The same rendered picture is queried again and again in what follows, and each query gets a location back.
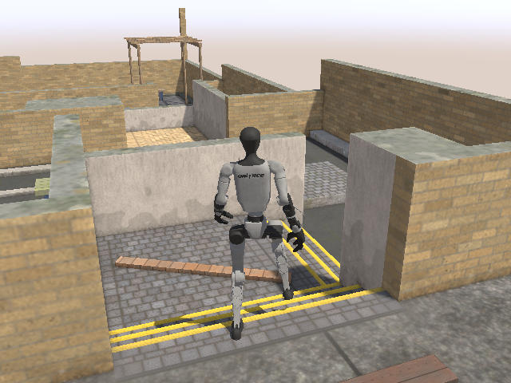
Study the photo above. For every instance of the robot right upper arm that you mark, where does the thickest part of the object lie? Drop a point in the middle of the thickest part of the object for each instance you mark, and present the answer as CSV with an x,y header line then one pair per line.
x,y
280,181

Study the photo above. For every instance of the robot left hand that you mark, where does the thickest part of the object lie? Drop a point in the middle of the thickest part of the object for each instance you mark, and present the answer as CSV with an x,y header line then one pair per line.
x,y
219,220

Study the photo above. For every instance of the robot left forearm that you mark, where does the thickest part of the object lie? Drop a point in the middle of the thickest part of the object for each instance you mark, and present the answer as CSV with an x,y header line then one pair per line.
x,y
218,209

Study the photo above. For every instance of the humanoid robot head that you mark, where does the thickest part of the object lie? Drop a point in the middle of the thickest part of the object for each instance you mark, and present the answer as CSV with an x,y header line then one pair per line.
x,y
250,139

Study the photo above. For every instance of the robot right forearm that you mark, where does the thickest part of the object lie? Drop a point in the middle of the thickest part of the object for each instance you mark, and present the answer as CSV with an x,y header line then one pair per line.
x,y
291,216

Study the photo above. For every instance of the robot left upper arm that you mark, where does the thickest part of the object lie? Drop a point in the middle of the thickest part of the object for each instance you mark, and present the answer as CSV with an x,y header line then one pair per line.
x,y
223,183

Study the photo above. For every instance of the left robot foot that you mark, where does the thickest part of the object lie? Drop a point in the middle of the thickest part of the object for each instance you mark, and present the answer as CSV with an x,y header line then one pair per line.
x,y
236,333

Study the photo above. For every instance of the robot right hand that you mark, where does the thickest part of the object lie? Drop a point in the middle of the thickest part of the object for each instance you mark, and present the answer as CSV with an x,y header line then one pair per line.
x,y
300,239

